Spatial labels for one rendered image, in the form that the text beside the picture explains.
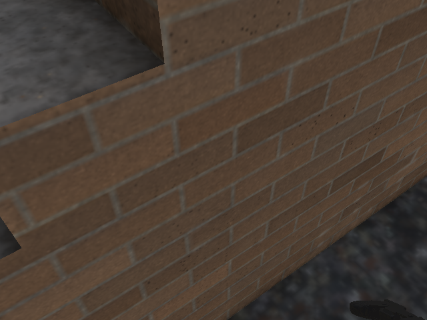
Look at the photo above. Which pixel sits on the robot right hand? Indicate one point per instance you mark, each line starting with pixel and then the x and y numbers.
pixel 381 310

